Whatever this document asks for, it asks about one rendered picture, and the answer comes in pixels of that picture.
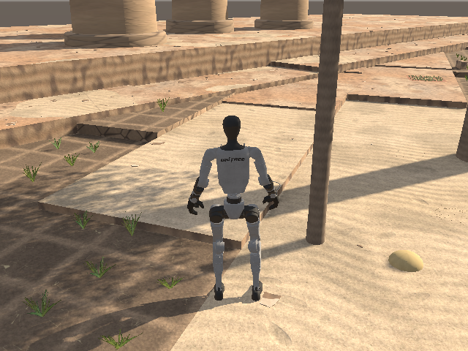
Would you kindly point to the robot right hand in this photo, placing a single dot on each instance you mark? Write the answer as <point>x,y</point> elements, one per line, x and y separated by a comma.
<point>269,199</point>

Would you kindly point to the left robot forearm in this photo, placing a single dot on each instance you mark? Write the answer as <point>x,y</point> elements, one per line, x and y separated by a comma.
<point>196,193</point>

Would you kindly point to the left robot upper arm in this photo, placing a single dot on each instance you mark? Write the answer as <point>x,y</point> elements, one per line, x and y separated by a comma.
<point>209,155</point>

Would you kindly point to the right robot forearm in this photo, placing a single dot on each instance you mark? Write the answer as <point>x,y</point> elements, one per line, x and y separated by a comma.
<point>270,189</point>

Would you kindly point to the robot left hand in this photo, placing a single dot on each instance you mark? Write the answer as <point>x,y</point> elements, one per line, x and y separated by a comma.
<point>196,205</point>

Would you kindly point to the right robot upper arm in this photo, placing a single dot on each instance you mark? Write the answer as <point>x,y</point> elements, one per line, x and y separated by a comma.
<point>256,154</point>

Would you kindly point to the robot right thigh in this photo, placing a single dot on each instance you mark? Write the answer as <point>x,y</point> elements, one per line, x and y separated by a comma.
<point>252,216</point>

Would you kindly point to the left robot shin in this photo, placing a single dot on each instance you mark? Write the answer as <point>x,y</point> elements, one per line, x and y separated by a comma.
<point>218,267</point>

